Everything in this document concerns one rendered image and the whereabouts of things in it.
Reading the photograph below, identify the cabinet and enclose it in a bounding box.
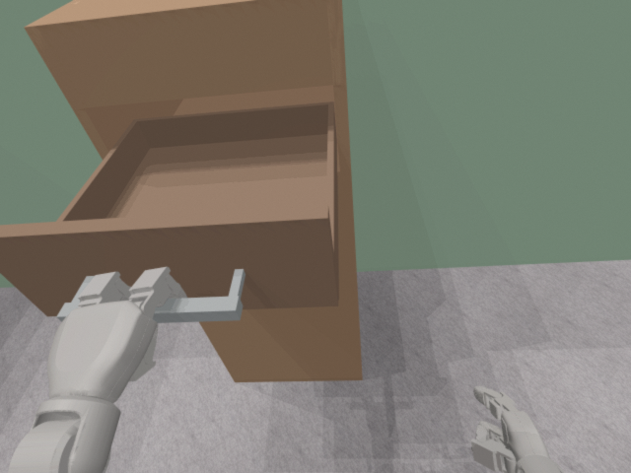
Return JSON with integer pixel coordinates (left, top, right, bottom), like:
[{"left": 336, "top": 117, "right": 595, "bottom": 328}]
[{"left": 24, "top": 0, "right": 363, "bottom": 382}]

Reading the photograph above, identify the drawer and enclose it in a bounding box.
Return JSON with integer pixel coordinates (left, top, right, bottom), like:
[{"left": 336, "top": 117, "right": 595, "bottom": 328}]
[{"left": 0, "top": 101, "right": 339, "bottom": 316}]

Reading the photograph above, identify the left robot forearm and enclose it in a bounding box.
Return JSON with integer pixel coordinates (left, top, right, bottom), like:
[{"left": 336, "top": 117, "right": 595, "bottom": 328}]
[{"left": 8, "top": 395, "right": 121, "bottom": 473}]

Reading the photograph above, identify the robot left hand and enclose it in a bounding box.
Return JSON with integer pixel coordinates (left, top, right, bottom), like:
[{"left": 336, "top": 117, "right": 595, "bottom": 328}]
[{"left": 47, "top": 267, "right": 187, "bottom": 403}]

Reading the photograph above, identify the handle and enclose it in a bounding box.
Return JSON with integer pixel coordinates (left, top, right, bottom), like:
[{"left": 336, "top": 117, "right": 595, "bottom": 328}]
[{"left": 56, "top": 269, "right": 245, "bottom": 323}]

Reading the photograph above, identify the robot right hand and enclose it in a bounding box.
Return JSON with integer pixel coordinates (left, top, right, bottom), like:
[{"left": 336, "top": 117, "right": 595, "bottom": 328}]
[{"left": 471, "top": 386, "right": 550, "bottom": 473}]

